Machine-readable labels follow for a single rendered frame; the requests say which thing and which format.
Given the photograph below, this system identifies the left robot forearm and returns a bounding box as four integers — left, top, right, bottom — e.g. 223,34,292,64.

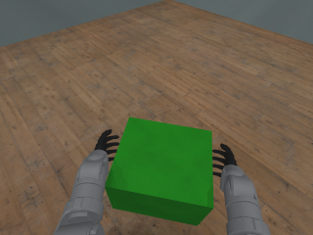
53,149,109,235

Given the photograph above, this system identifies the robot right hand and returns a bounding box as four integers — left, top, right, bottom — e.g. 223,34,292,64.
212,143,237,177

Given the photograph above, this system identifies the robot left hand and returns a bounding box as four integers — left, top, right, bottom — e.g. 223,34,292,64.
94,129,119,162

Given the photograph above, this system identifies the right robot forearm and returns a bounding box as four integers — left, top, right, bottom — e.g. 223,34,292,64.
219,164,271,235

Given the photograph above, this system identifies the left robot upper arm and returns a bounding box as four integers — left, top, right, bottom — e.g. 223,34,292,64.
54,221,105,235

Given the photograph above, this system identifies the carton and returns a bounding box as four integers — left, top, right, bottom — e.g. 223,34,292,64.
105,117,214,226

